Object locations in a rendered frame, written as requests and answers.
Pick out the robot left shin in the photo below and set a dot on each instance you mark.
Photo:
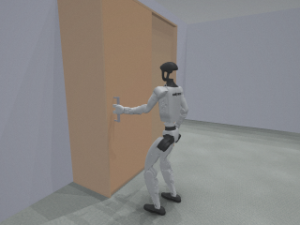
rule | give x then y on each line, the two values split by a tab
152	186

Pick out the robot right foot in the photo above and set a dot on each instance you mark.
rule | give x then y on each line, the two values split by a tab
168	196

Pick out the wardrobe door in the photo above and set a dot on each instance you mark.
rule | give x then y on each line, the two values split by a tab
127	36
162	52

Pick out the left robot hand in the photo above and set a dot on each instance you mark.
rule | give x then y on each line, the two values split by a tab
118	109

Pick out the handle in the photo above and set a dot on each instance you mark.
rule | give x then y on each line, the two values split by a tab
117	103

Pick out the left robot upper arm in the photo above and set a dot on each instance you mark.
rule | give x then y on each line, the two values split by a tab
158	93

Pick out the right robot forearm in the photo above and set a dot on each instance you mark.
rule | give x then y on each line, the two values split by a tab
180	120

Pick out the left robot forearm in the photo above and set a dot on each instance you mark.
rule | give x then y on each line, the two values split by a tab
136	110

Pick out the right robot upper arm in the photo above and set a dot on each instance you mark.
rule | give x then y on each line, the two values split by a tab
184	106

